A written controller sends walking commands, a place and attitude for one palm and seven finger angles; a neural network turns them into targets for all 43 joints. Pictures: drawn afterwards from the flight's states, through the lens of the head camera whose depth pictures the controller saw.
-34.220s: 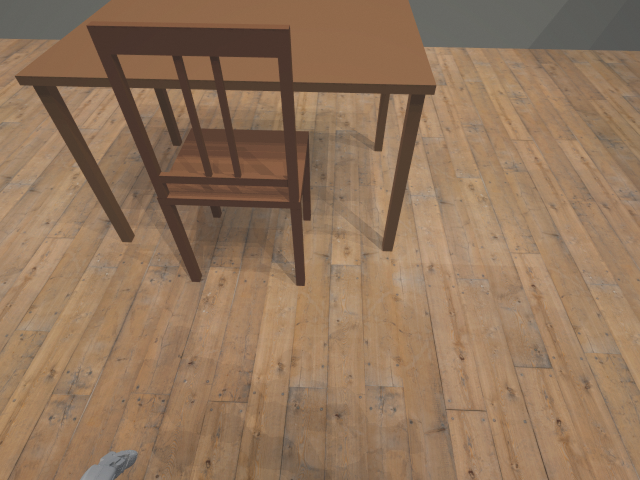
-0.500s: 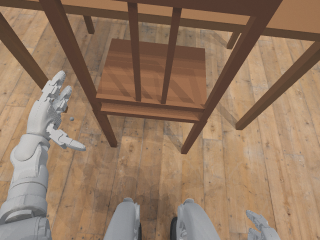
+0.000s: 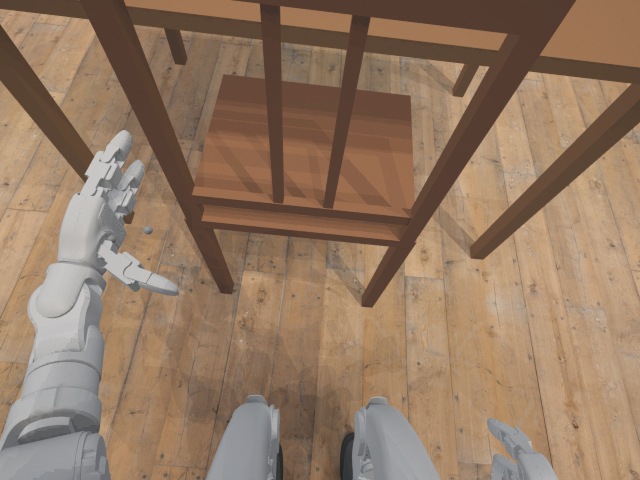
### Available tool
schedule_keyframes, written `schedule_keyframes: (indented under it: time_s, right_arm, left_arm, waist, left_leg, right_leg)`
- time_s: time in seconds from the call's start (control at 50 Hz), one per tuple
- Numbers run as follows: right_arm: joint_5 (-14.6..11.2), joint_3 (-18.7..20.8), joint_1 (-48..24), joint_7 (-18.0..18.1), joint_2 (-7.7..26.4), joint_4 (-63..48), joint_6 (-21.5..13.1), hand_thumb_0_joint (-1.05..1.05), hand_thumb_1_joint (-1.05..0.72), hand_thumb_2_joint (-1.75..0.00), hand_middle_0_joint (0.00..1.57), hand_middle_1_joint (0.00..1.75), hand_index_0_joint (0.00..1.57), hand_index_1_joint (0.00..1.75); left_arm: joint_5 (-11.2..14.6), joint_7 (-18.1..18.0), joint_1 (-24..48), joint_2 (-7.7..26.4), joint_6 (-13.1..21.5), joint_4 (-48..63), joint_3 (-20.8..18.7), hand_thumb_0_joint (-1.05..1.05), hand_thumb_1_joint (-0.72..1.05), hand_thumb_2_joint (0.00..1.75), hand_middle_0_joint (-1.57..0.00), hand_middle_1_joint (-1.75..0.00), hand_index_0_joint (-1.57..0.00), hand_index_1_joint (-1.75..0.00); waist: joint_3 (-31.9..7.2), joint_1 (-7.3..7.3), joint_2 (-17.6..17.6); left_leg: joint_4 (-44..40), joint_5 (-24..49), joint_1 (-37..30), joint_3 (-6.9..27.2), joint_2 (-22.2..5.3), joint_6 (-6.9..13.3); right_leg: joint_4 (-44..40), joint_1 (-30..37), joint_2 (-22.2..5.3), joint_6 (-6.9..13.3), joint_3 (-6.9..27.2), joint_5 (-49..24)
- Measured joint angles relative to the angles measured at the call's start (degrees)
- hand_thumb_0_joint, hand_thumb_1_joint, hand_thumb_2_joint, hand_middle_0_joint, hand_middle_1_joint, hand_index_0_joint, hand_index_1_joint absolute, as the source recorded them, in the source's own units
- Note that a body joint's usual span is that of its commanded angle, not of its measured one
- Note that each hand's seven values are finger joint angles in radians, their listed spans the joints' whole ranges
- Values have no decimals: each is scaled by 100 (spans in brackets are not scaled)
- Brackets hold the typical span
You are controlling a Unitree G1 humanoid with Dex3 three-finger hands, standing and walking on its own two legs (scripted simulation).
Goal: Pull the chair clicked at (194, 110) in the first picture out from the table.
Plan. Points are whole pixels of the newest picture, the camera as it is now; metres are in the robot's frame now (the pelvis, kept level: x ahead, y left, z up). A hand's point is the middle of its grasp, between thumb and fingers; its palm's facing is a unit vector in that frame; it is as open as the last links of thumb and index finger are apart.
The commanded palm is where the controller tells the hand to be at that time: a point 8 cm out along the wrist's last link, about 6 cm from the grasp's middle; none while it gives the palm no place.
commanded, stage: push the fingers through the gap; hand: left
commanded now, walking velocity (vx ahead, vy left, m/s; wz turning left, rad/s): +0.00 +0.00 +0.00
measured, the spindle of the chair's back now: (275, 129) +0.54 +0.07 +0.05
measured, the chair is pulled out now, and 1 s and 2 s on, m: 0.00 0.00 0.00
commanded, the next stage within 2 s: hook a spindle and tug to test in 1.50 s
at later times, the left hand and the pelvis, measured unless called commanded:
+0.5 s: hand (153, 202) +0.44 +0.22 +0.02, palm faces -0.06 -1.00 -0.07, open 16.9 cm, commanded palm +0.43 +0.26 +0.02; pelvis +0.00 -0.01 -0.01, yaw +0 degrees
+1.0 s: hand (163, 171) +0.48 +0.21 +0.02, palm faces -0.07 -1.00 -0.06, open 17.0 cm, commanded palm +0.48 +0.25 +0.02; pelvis -0.01 -0.01 -0.02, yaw -1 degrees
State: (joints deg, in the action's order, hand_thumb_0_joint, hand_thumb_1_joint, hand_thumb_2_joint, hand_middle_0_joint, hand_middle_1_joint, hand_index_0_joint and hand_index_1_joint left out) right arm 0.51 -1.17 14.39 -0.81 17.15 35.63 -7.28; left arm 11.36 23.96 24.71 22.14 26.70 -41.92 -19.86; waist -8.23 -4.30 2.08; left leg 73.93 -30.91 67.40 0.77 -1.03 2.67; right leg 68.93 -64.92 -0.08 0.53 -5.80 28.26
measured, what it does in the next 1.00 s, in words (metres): stands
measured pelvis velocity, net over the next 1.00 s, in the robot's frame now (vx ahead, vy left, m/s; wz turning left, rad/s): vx -0.01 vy -0.01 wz -0.02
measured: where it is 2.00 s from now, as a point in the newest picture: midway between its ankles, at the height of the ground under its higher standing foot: outside the picture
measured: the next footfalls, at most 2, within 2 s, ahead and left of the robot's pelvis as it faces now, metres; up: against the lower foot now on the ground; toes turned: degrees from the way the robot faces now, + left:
none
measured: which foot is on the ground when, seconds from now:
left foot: down 0.00-1.00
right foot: down 0.00-1.00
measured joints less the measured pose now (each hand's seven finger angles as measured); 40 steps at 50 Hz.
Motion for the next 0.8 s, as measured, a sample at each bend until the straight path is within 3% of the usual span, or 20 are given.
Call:
schedule_keyframes:
  time_s: [0.14,0.24,0.36,0.52,0.8]
  right_arm:
    - [0,-12,23,-29,3,-70,69,0,-91,-90,21,30,20,30]
    - [-5,0,106,-50,25,-2,147,0,-91,-90,21,30,20,30]
    - [20,-19,163,-62,9,31,207,0,-91,-90,21,30,20,30]
    - [46,-29,228,-82,27,89,251,0,-91,-90,21,30,20,30]
    - [79,-77,224,-81,84,138,389,0,-91,-90,21,30,20,30]
  left_arm:
    - [-96,-58,413,302,-160,-436,-132,-1,-49,30,-6,-8,-6,-8]
    - [-70,35,521,252,-143,-489,-16,-1,-49,30,-6,-8,-6,-8]
    - [-149,-77,723,249,-113,-795,-187,-1,-49,30,-6,-8,-6,-9]
    - [-241,-89,1036,425,63,-1127,-277,-1,-49,30,-6,-8,-6,-9]
    - [-407,-25,1933,801,-12,-1942,-433,-1,-50,30,-6,-8,-3,-8]
  waist:
    - [12,-80,24]
    - [6,-48,61]
    - [-6,-126,42]
    - [41,-163,33]
    - [29,-327,36]
  left_leg:
    - [75,-27,88,22,-18,-14]
    - [29,-7,81,5,-16,-12]
    - [43,-6,119,-13,-32,-18]
    - [151,-11,243,17,-48,-41]
    - [335,-10,579,52,-77,-52]
  right_leg:
    - [61,-81,18,20,-19,21]
    - [23,-83,18,12,-1,0]
    - [58,-143,33,25,19,-1]
    - [164,-264,47,55,-9,7]
    - [327,-590,72,79,-41,-3]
